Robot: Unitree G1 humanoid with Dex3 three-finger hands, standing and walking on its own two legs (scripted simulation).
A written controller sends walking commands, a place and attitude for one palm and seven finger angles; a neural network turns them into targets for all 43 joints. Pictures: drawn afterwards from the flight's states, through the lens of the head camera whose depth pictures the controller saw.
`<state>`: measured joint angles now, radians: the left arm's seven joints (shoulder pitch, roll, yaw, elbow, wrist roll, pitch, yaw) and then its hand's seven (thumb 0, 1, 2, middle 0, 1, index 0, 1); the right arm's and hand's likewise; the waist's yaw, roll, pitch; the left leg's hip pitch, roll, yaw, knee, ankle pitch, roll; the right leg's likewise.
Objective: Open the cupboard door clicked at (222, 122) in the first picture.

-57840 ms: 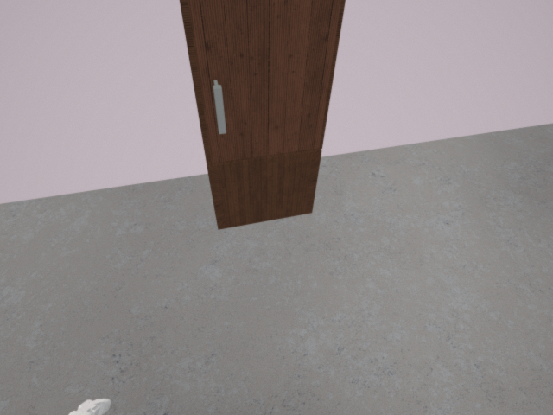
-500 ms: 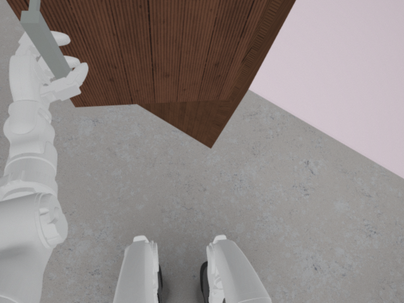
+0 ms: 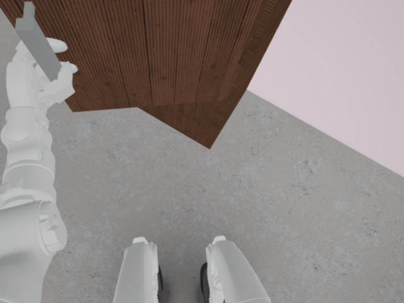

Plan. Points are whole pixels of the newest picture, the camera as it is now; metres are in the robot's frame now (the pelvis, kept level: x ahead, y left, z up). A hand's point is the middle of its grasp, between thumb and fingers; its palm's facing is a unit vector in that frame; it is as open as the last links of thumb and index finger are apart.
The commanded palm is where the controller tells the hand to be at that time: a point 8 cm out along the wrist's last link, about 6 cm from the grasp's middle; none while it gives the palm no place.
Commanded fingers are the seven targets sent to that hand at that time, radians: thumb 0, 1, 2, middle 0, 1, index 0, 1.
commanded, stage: pull the door open along its arc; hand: left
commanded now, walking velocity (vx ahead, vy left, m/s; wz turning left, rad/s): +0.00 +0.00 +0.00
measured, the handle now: (49, 53) +0.56 +0.25 +0.05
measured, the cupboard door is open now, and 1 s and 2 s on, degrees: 40 81 80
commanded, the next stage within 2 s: open thumb and fingers to let go in 0.92 s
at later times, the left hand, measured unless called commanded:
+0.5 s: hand (97, 147) +0.39 +0.16 +0.03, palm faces +0.39 -0.92 +0.05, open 6.2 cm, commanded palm +0.33 +0.20 +0.04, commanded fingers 0.00 0.90 0.90 -0.40 -1.35 -0.40 -1.35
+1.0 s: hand (158, 200) +0.29 +0.06 +0.04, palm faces +0.46 -0.89 +0.01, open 6.2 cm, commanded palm +0.25 +0.10 +0.04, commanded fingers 0.00 0.90 0.90 -0.40 -1.35 -0.40 -1.35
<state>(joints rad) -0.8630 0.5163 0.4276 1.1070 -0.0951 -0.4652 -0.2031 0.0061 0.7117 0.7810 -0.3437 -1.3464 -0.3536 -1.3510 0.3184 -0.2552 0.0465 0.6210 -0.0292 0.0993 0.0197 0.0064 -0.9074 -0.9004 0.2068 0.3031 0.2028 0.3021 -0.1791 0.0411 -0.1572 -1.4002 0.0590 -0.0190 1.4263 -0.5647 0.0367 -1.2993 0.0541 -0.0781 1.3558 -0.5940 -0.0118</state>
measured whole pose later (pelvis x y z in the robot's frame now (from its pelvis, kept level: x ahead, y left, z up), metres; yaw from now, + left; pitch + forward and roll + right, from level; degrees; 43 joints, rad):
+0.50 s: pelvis +0.01 -0.01 +0.02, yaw +2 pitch +25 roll -2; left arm -0.27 0.04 0.16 0.56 -0.04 -0.53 0.30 0.01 0.66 0.76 -0.33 -1.31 -0.35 -1.32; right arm 0.20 -0.21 0.00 0.54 -0.06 0.09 0.06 0.01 -0.91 -0.90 0.20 0.30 0.20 0.30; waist -0.06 0.01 -0.20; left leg -1.20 0.04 0.02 1.32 -0.56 0.03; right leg -1.13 0.03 -0.04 1.30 -0.61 -0.02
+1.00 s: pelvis +0.01 -0.05 +0.03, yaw +6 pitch +22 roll +0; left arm 0.10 -0.12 -0.16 0.37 0.11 -0.53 0.57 0.03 0.67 0.74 -0.28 -1.30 -0.35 -1.34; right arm 0.18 -0.18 -0.01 0.61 -0.10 -0.03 0.03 0.01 -0.91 -0.90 0.20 0.30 0.20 0.30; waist -0.02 0.01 -0.21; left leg -1.12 0.01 -0.03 1.27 -0.53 -0.03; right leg -1.05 0.02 -0.09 1.30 -0.63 -0.08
